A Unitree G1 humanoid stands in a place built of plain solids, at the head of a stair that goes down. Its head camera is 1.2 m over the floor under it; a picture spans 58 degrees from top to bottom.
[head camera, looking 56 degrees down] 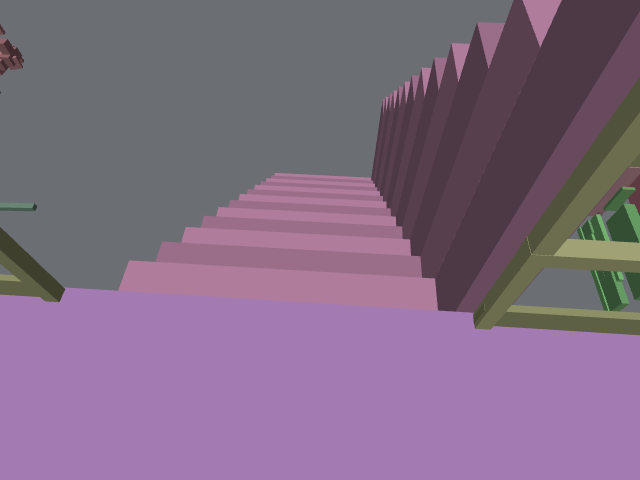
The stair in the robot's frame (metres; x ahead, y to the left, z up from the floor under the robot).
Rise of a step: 0.20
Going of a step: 0.23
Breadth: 1.17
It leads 4 degrees to the right of straight ahead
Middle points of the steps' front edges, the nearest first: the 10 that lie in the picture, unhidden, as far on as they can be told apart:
0.59 0.16 0.00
0.81 0.14 -0.20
1.04 0.13 -0.40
1.26 0.11 -0.61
1.49 0.09 -0.81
1.72 0.08 -1.01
1.94 0.06 -1.22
2.17 0.05 -1.42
2.39 0.03 -1.62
2.62 0.02 -1.82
